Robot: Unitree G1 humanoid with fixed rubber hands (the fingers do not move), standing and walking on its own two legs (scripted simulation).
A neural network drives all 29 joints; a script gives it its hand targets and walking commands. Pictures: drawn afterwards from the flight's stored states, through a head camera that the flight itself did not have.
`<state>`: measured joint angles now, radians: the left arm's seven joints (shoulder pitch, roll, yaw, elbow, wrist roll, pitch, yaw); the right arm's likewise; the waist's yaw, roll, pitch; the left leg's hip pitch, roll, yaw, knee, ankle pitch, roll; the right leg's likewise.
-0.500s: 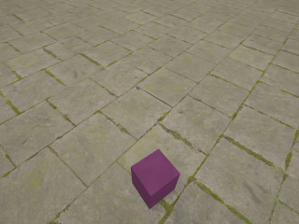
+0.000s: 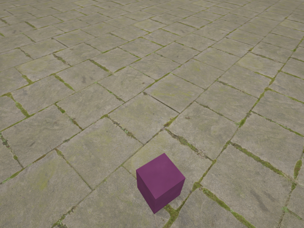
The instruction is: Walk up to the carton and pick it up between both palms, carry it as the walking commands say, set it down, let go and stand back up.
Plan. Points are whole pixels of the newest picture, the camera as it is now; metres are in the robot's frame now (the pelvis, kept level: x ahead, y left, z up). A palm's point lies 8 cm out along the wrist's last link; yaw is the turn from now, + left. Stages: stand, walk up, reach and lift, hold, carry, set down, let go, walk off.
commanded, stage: walk up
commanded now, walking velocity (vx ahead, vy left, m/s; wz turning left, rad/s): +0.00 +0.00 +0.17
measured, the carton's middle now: (159, 183) +0.54 -0.04 -0.65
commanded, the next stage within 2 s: none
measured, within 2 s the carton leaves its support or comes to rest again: neither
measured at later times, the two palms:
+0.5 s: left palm out of the picture +0.08 +0.24 -0.13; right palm out of the picture +0.10 -0.28 -0.11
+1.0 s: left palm out of the picture +0.05 +0.09 -0.13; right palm (267, 199) +0.28 -0.37 -0.15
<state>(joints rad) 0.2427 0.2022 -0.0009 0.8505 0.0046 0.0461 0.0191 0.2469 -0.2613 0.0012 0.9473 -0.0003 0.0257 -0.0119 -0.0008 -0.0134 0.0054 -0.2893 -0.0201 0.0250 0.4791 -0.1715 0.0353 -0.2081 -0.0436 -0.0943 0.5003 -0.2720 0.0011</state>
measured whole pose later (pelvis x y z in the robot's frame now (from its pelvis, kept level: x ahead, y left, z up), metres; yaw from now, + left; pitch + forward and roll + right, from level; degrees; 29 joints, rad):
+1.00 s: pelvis +0.13 -0.15 -0.01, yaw +24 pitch +4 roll +3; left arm 0.30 0.22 0.00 0.85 0.00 0.05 0.02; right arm 0.23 -0.26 0.00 0.94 0.00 0.05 -0.05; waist 0.03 -0.02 0.06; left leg -0.41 -0.02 0.15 0.76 -0.38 -0.04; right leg -0.15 -0.02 -0.26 0.57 -0.46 -0.07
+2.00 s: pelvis +0.16 -0.34 -0.01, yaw +34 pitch -1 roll +0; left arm 0.24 0.23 0.00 0.85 0.00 0.06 0.02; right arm 0.23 -0.27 0.00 0.91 0.00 0.06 0.00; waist -0.06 0.00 0.06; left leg -0.25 0.01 0.05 0.62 -0.42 -0.05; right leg -0.38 -0.05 -0.13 0.55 -0.16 -0.02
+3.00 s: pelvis +0.16 -0.31 +0.00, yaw +31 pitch +3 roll +1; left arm 0.32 0.26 0.00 0.88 0.00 0.00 0.01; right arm 0.28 -0.26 0.00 0.92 0.00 0.02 0.05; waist 0.05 -0.01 0.01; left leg -0.34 0.01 0.03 0.70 -0.35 0.01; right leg -0.24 -0.09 0.00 0.49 -0.30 0.05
